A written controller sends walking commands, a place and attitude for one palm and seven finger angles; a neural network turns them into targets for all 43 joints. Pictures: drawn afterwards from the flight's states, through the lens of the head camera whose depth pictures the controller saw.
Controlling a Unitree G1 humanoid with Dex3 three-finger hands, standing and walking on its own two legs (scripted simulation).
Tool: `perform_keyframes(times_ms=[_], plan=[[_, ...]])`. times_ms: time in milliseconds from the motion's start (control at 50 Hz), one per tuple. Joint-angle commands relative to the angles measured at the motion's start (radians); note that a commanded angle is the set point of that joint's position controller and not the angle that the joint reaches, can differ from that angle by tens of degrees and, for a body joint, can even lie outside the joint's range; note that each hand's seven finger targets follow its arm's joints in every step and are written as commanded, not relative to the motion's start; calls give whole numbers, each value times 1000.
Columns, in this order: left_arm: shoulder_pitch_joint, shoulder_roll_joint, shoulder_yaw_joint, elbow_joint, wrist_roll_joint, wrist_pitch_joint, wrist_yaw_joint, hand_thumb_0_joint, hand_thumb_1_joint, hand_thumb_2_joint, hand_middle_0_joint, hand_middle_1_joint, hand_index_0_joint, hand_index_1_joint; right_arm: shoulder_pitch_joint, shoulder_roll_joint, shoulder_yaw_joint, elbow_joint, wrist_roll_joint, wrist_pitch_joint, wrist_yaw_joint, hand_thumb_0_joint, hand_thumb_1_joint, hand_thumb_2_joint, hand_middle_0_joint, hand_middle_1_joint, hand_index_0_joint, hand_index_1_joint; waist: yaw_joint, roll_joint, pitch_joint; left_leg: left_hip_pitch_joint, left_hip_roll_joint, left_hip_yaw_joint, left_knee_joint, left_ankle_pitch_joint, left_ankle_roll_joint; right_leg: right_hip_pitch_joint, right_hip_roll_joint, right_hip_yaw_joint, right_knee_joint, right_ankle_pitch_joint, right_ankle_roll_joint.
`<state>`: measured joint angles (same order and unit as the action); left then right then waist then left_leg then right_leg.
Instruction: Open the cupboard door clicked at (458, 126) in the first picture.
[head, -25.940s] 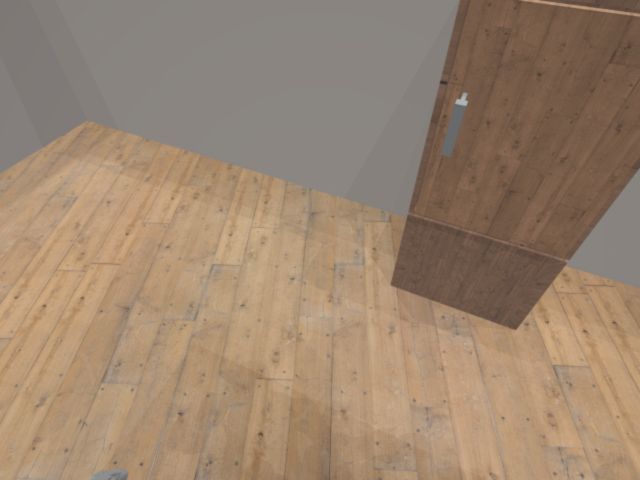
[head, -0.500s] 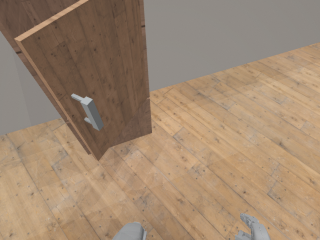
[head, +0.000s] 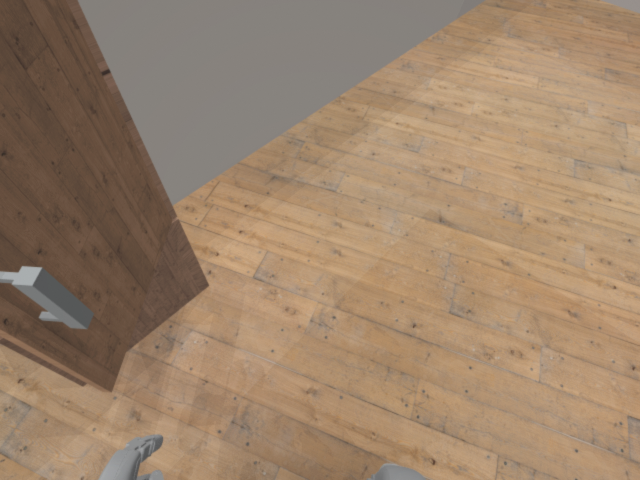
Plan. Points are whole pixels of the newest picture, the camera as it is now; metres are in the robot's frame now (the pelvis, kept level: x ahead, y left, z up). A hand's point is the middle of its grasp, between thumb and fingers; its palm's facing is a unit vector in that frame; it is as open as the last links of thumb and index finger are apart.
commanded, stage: walk to a spot facing it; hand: left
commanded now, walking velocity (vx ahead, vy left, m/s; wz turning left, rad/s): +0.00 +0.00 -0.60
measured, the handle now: (40, 299) +0.33 +0.39 -0.01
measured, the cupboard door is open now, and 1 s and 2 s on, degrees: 39 39 39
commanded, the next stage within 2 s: none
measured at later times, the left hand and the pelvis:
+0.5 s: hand (211, 461) +0.16 +0.16 -0.17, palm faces -0.28 -0.94 -0.17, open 7.4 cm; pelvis +0.02 +0.00 +0.00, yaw -18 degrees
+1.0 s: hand (278, 403) +0.24 +0.07 -0.17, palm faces -0.52 -0.84 -0.16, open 7.4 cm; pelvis +0.13 -0.07 +0.00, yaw -34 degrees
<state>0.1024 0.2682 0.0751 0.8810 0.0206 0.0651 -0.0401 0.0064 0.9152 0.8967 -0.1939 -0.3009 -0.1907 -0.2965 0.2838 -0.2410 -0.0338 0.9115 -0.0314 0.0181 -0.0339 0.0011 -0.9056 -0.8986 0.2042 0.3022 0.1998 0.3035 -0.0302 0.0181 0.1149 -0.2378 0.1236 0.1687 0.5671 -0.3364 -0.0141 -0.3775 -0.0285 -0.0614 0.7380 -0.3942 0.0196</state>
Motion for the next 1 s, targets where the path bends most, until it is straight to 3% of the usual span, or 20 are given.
perform_keyframes(times_ms=[0,20,40,60,140,300,320,340,360,400,460,580,640,660,680,700,740,800,940,980], plan=[[175,166,32,-27,9,-52,23,0,900,900,-200,-300,-200,-300,24,-129,-46,-77,20,-14,9,0,-900,-900,200,300,200,300,89,-134,-239,-184,75,9,255,215,-18,479,-181,224,-348,500,-102],[229,245,47,-7,1,-56,37,0,900,900,-200,-300,-200,-300,-43,-85,-30,-120,21,-7,6,0,-900,-900,200,300,200,300,122,-325,-219,-363,-51,-22,468,-325,-55,480,-378,454,-352,859,-220],[231,231,49,-6,-5,-51,52,0,900,900,-200,-300,-200,-300,-57,-105,-36,-120,19,7,-3,0,-900,-900,200,300,200,300,129,-254,-220,-371,-30,-144,559,-300,-45,433,-367,433,-337,793,-261],[172,204,47,-20,1,-45,62,0,900,900,-200,-300,-200,-300,-61,-98,-38,-105,21,9,-8,0,-900,-900,200,300,200,300,99,-306,-202,-399,-20,-164,595,-257,-48,412,-301,423,-324,717,-262],[38,146,32,-70,6,-41,65,0,900,900,-200,-300,-200,-300,-26,-70,-40,-65,18,21,5,0,-900,-900,200,300,200,300,27,-149,-139,-257,-38,-146,506,-107,-62,206,-195,301,-347,540,-206],[3,134,43,-83,1,-31,47,0,900,900,-200,-300,-200,-300,59,-58,-39,-55,21,-7,-3,0,-900,-900,200,300,200,300,-16,-189,-129,5,-105,-128,7,28,-36,42,-109,390,-304,316,-146],[-1,100,35,-93,-7,-27,45,0,900,900,-200,-300,-200,-300,97,-96,-44,-46,19,-18,-9,0,-900,-900,200,300,200,300,-35,-79,-151,120,-41,-199,-144,47,-12,-51,-53,350,-225,238,-102],[40,33,23,-107,-15,-24,36,0,900,900,-200,-300,-200,-300,104,-183,-60,-53,5,-26,-11,0,-900,-900,200,300,200,300,-25,218,-171,210,197,-461,-255,71,71,-197,88,215,-29,-10,-39],[22,33,20,-127,-10,-27,28,0,900,900,-200,-300,-200,-300,120,-232,-66,-70,-2,-26,-18,0,-900,-900,200,300,200,300,-33,267,-159,141,377,-602,-323,109,181,-226,92,90,213,-226,-4],[-11,45,35,-105,8,-33,13,0,900,900,-200,-300,-200,-300,66,-176,-49,-74,-12,-35,-17,0,-900,-900,200,300,200,300,-8,162,-127,75,303,-494,-308,161,176,-220,18,121,412,-128,11],[-20,11,24,-91,7,-32,-14,0,900,900,-200,-300,-200,-300,21,-134,-42,-79,-10,-40,-12,0,-900,-900,200,300,200,300,1,149,-94,102,207,-264,-309,67,126,-223,-21,43,312,-37,19],[-67,-18,9,-93,8,-52,-27,0,900,900,-200,-300,-200,-300,106,-161,-60,-26,-11,-44,6,0,-900,-900,200,300,200,300,-42,155,-87,112,233,-127,-277,10,115,-79,-2,-61,-28,-47,-5],[61,4,19,-43,9,-63,-20,0,900,900,-200,-300,-200,-300,69,-161,-58,-28,-6,-42,16,0,-900,-900,200,300,200,300,28,114,-124,16,194,-40,-116,-11,65,171,47,-112,-216,57,-32],[188,57,37,0,10,-72,-12,0,900,900,-200,-300,-200,-300,35,-141,-53,-39,3,-44,22,0,-900,-900,200,300,200,300,95,-3,-176,-132,141,27,68,11,26,404,3,-33,-297,36,-73],[335,184,68,43,14,-85,6,0,900,900,-200,-300,-200,-300,-39,-61,-33,-92,22,-48,34,0,-900,-900,200,300,200,300,175,-342,-201,-435,0,121,389,-200,-29,621,-269,396,-430,-92,-193],[397,238,74,59,-7,-83,21,0,900,900,-200,-300,-200,-300,-163,-82,-31,-146,12,-46,30,0,-900,-900,200,300,200,300,209,-325,-128,-597,-42,-46,572,-338,-37,578,-387,628,-515,-3,-281],[290,163,58,46,-4,-88,40,0,900,900,-200,-300,-200,-300,-191,-100,-49,-122,11,-46,33,0,-900,-900,200,300,200,300,140,-214,-67,-600,21,-161,634,-160,-33,452,-328,552,-520,-91,-279],[182,100,33,20,5,-108,39,0,900,900,-200,-300,-200,-300,-124,-62,-44,-67,4,-36,42,0,-900,-900,200,300,200,300,51,-161,-40,-424,13,-129,476,-28,-57,274,-224,310,-510,150,-218],[172,122,40,57,8,-117,26,0,900,900,-200,-300,-200,-300,-132,-36,-42,-75,12,-59,51,0,-900,-900,200,300,200,300,28,-137,-34,-185,-64,-82,130,55,-40,187,-181,267,-471,163,-196],[127,117,42,53,1,-111,27,0,900,900,-200,-300,-200,-300,-31,-60,-47,-42,11,-71,42,0,-900,-900,200,300,200,300,-31,-113,-42,15,-91,-63,9,128,-35,90,-142,232,-401,141,-166]])
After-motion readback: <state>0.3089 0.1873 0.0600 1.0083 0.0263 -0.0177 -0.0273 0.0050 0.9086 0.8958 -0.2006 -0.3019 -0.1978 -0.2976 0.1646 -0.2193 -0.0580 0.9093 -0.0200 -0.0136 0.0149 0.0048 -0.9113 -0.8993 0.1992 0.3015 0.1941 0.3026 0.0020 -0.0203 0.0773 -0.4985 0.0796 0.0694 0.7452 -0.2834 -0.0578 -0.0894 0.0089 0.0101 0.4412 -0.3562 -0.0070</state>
